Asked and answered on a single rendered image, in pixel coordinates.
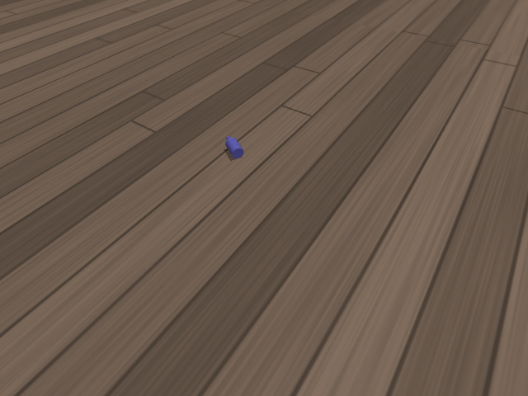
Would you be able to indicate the bottle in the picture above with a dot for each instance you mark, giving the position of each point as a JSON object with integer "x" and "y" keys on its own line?
{"x": 234, "y": 147}

